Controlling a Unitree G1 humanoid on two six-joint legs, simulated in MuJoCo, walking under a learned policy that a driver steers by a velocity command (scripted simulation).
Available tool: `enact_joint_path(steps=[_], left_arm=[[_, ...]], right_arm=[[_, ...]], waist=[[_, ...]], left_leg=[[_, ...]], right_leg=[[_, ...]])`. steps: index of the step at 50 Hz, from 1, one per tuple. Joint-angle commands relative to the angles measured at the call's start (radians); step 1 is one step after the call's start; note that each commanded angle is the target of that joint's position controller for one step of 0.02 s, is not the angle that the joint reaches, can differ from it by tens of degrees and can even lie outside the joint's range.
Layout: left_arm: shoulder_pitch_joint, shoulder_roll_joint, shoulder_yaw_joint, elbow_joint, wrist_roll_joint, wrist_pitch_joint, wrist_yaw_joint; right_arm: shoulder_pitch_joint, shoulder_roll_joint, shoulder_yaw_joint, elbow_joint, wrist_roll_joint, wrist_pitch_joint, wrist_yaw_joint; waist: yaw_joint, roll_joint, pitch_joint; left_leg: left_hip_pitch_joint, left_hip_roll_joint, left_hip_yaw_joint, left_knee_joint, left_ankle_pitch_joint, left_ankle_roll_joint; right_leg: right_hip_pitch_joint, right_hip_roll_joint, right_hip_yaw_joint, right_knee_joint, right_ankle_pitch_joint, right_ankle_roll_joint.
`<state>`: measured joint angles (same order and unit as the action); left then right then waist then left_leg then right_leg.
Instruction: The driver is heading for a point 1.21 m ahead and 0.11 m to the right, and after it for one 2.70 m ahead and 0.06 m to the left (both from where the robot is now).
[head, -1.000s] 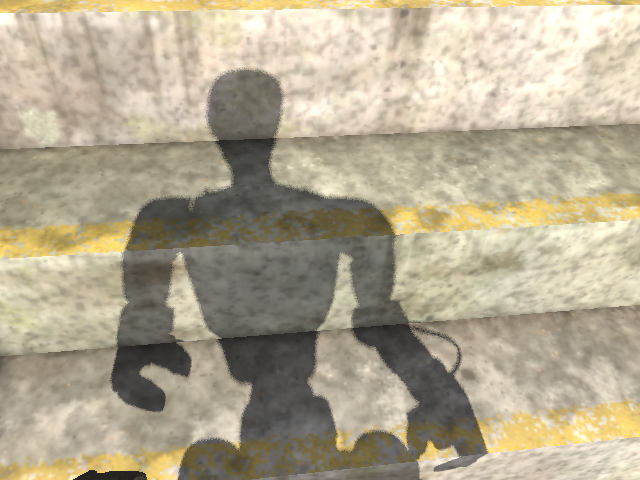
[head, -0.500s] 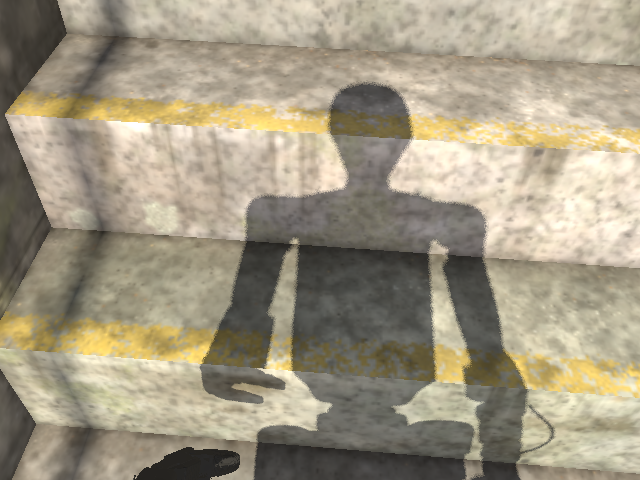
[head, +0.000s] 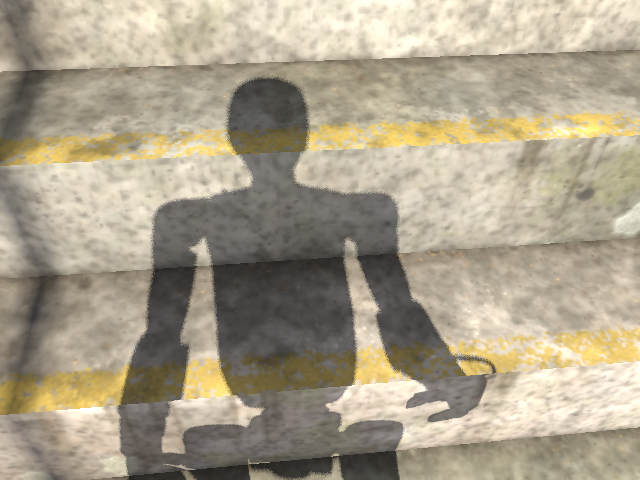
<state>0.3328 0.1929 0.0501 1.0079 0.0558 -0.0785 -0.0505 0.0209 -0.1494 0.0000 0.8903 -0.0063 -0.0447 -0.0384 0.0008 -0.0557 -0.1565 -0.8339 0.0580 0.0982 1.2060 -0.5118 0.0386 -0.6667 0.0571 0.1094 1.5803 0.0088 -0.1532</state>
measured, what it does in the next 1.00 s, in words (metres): climbs: right foot 0.21 m higher, then left foot 0.22 m higher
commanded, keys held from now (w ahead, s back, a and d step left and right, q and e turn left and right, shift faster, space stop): w+e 0.44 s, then w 0.02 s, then w+q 0.54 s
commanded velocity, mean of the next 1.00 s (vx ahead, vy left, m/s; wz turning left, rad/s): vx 0.50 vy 0.00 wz -0.18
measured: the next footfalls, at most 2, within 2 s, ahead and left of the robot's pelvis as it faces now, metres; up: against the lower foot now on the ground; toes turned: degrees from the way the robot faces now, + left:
right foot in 0.38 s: +0.34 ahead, -0.14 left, +0.21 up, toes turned -16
left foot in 0.80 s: +0.52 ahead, +0.01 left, +0.43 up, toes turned -19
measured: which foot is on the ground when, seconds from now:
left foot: down 0.00-0.38, up 0.40-0.78, down 0.80-1.00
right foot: up 0.00-0.36, down 0.38-0.90, up 0.92-1.00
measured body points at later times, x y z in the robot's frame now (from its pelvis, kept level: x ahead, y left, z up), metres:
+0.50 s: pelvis +0.25 -0.05 +0.23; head +0.26 -0.05 +0.68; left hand +0.44 +0.14 +0.11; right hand +0.21 -0.28 +0.08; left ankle +0.18 +0.14 -0.28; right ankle +0.30 -0.13 -0.42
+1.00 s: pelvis +0.47 -0.08 +0.44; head +0.47 -0.06 +0.89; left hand +0.60 +0.17 +0.30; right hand +0.52 -0.36 +0.33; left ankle +0.48 +0.02 -0.21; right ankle +0.34 -0.17 -0.15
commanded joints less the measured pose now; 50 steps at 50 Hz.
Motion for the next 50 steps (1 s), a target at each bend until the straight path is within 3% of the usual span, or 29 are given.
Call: enact_joint_path(steps=[1,2,3,10,12,14,16,18,19,20,21,22,23,24,25,26,30,31,32,33,36,40,42,45,46,47,48,49,50], left_arm=[[-0.117,-0.164,-0.022,-0.252,-0.023,0.027,0.053],[-0.138,-0.117,-0.050,-0.136,-0.070,0.041,-0.039],[-0.128,-0.089,-0.040,-0.133,-0.054,0.036,-0.065],[-0.412,-0.105,-0.125,-0.281,-0.081,0.073,-0.045],[-0.607,0.003,-0.111,-0.386,-0.066,0.101,-0.032],[-0.706,-0.010,-0.133,-0.426,-0.051,0.160,-0.052],[-0.591,-0.007,-0.129,-0.426,-0.078,0.169,-0.101],[-0.459,0.057,-0.116,-0.399,-0.049,0.182,-0.086],[-0.288,0.097,-0.087,-0.337,-0.046,0.188,-0.063],[0.028,0.188,-0.048,-0.194,-0.034,0.188,-0.019],[0.213,0.255,-0.030,-0.118,-0.007,0.182,-0.021],[0.231,0.276,0.010,-0.057,0.000,0.143,-0.014],[0.160,0.197,-0.011,0.003,-0.024,0.108,-0.028],[-0.128,0.064,-0.009,-0.004,-0.029,0.072,0.036],[-0.176,-0.001,-0.032,0.013,-0.014,0.038,0.055],[-0.113,-0.037,-0.074,0.032,0.035,0.049,-0.029],[-0.012,-0.010,-0.075,0.101,0.063,0.024,-0.044],[0.002,-0.026,-0.056,0.178,-0.043,-0.038,0.015],[-0.016,-0.009,-0.073,0.194,-0.053,-0.051,0.036],[-0.101,0.059,-0.076,0.044,0.137,-0.010,-0.031],[-0.142,0.145,-0.066,-0.010,0.075,0.056,-0.088],[0.126,0.296,-0.039,0.064,-0.018,-0.002,-0.094],[0.111,0.307,-0.025,0.053,0.022,-0.008,-0.107],[0.237,0.267,-0.011,0.115,0.077,0.044,-0.125],[0.169,0.171,-0.016,0.125,0.083,0.072,-0.126],[0.051,0.149,-0.034,0.080,0.027,0.093,-0.128],[-0.147,0.065,-0.057,0.008,0.007,0.097,-0.095],[-0.337,-0.039,-0.060,-0.275,0.019,0.009,0.004],[-0.320,-0.050,-0.072,-0.286,0.026,-0.031,0.017]], right_arm=[[0.179,0.002,-0.030,0.187,-0.027,-0.043,-0.030],[0.128,0.061,0.003,0.127,-0.015,-0.046,0.049],[0.177,0.079,0.001,0.144,-0.012,-0.049,0.072],[0.311,0.021,0.040,0.258,-0.157,-0.034,0.113],[0.396,-0.024,0.041,0.268,-0.150,-0.050,0.130],[0.412,-0.109,0.033,0.245,-0.129,-0.045,0.174],[0.489,-0.295,-0.009,0.261,-0.070,-0.081,0.175],[0.525,-0.340,-0.039,0.274,-0.056,-0.082,0.185],[0.539,-0.298,-0.046,0.285,-0.105,-0.071,0.194],[0.577,-0.169,-0.027,0.245,-0.166,-0.054,0.221],[0.623,-0.136,-0.045,0.269,-0.136,-0.033,0.274],[0.493,-0.136,-0.072,0.232,-0.069,-0.030,0.245],[0.368,-0.067,-0.058,0.208,-0.057,-0.033,0.217],[0.158,0.004,-0.031,-0.110,-0.036,-0.078,0.064],[0.143,0.049,-0.001,-0.135,-0.041,-0.085,0.009],[0.245,0.026,0.000,0.036,-0.028,-0.024,0.088],[0.269,0.023,0.018,0.025,-0.026,-0.031,0.173],[0.117,0.216,0.063,-0.111,0.013,-0.035,0.023],[-0.003,0.182,0.078,-0.174,0.023,-0.030,-0.040],[0.050,-0.069,0.026,-0.148,0.040,-0.002,0.092],[0.000,-0.145,0.006,-0.174,0.049,0.065,0.157],[-0.075,-0.126,0.016,-0.251,-0.021,0.142,0.145],[0.032,-0.125,0.020,-0.242,-0.027,0.141,0.141],[0.223,-0.153,-0.013,-0.131,-0.017,0.132,0.131],[0.262,-0.165,-0.015,-0.096,-0.060,0.122,0.125],[0.436,-0.142,-0.012,-0.047,-0.070,0.112,0.110],[0.651,-0.095,0.007,0.072,-0.075,0.100,0.113],[0.335,-0.160,-0.038,0.045,-0.027,0.056,0.002],[0.353,-0.146,-0.029,0.070,-0.033,0.021,-0.033]], waist=[[0.081,0.094,0.191],[0.002,0.139,0.158],[0.015,0.104,0.159],[0.079,0.033,0.134],[0.043,0.038,0.068],[0.045,0.128,0.080],[0.147,0.251,-0.028],[0.182,0.375,-0.126],[0.213,0.362,-0.170],[0.223,0.106,-0.397],[0.202,-0.088,-0.443],[0.230,-0.125,-0.170],[0.166,-0.110,0.004],[-0.016,-0.071,-0.061],[-0.074,0.015,0.006],[-0.003,0.086,0.160],[-0.110,-0.004,0.145],[-0.104,-0.007,0.151],[-0.101,0.087,0.239],[-0.126,0.101,0.086],[-0.147,-0.048,0.043],[-0.079,-0.192,-0.093],[-0.031,-0.194,-0.186],[-0.080,-0.039,-0.126],[-0.121,0.159,-0.009],[-0.213,0.155,-0.010],[-0.274,0.306,0.029],[-0.085,0.244,0.107],[-0.057,0.101,0.129]], left_leg=[[0.300,0.201,-0.487,-0.689,-0.268,0.083],[0.462,0.186,-0.418,-0.725,-0.029,0.164],[0.511,0.202,-0.410,-0.763,0.049,0.198],[0.551,0.236,-0.084,-1.055,0.117,0.152],[0.458,0.165,0.062,-1.145,0.248,0.124],[0.242,0.211,0.118,-1.316,0.599,0.194],[0.528,0.247,0.182,-1.078,1.974,0.234],[0.955,0.303,0.114,-0.893,2.375,0.249],[0.961,0.280,0.091,-0.662,2.272,0.247],[0.520,0.187,-0.009,-0.263,1.706,0.199],[0.190,-0.047,-0.178,0.210,0.703,0.142],[-0.103,-0.123,-0.427,0.655,0.719,0.127],[-0.339,-0.150,-0.453,0.918,0.727,0.137],[-0.162,-0.074,-0.239,0.945,0.551,0.098],[-0.183,-0.062,-0.257,0.952,0.555,0.095],[-0.427,-0.135,-0.476,1.062,0.646,0.180],[-0.699,-0.151,-0.324,1.449,0.484,0.300],[-0.589,-0.159,-0.247,1.380,0.397,0.158],[-0.502,-0.132,-0.176,1.132,0.419,0.111],[-0.352,-0.079,-0.138,1.009,0.669,0.177],[-0.116,-0.110,0.001,0.779,0.508,0.178],[-0.197,-0.237,0.198,0.183,-0.100,0.045],[-0.224,-0.263,0.088,0.053,-0.081,0.082],[0.096,-0.283,-0.199,-0.205,-0.042,0.143],[0.086,-0.145,-0.460,-0.421,-0.003,0.237],[0.202,-0.057,-0.768,-0.484,-0.172,0.336],[0.396,-0.025,-0.896,-0.552,-0.216,0.372],[0.377,-0.070,-0.768,-0.651,-0.134,0.311],[0.434,-0.065,-0.747,-0.640,-0.028,0.300]], right_leg=[[-0.429,0.000,0.041,0.467,-0.090,-0.010],[-0.632,-0.010,0.183,0.477,-0.096,-0.133],[-0.704,-0.003,0.165,0.500,-0.151,-0.176],[-1.041,-0.113,0.002,0.776,-0.218,-0.251],[-0.800,-0.195,-0.169,0.387,-0.072,-0.232],[-0.391,-0.167,-0.260,0.263,-0.203,-0.176],[-0.205,-0.038,-0.389,0.045,-0.292,-0.102],[-0.155,0.059,-0.401,-0.430,-0.396,-0.080],[0.025,0.102,-0.290,-0.616,-0.318,-0.085],[0.533,0.013,0.139,-0.648,0.207,-0.219],[0.674,-0.194,0.713,-1.115,-0.081,-0.311],[0.559,-0.266,0.758,-1.222,-0.458,-0.167],[0.467,-0.240,0.700,-1.158,-0.554,-0.110],[0.398,-0.192,0.455,-1.102,-0.673,-0.042],[0.284,-0.151,0.282,-1.077,-0.550,0.014],[0.219,-0.207,0.398,-1.116,-0.389,-0.019],[0.258,-0.184,0.096,-1.191,-0.249,0.023],[0.211,-0.203,0.004,-1.213,-0.356,0.076],[0.051,-0.145,-0.078,-1.287,-0.371,0.162],[-0.058,-0.113,-0.105,-1.291,-0.382,0.113],[-0.122,-0.209,-0.177,-1.472,0.227,-0.078],[0.671,-0.395,-0.135,-1.266,1.576,-0.207],[0.936,-0.421,-0.163,-1.086,1.836,-0.199],[0.554,-0.342,-0.123,-0.912,1.499,-0.277],[0.311,-0.187,-0.137,-0.661,0.572,-0.171],[0.006,-0.097,-0.042,-0.176,0.282,-0.099],[-0.346,0.006,0.124,0.207,0.144,-0.116],[-0.229,0.032,-0.033,0.256,-0.148,0.043],[-0.311,0.019,-0.011,0.275,-0.229,0.067]])
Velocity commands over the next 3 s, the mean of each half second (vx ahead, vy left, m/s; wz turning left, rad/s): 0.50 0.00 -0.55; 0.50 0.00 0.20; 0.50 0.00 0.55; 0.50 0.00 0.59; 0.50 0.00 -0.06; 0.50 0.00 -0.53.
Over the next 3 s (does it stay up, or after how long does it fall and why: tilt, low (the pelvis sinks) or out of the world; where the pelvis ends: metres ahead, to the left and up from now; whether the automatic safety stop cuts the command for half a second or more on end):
stays up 1.35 -0.05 1.23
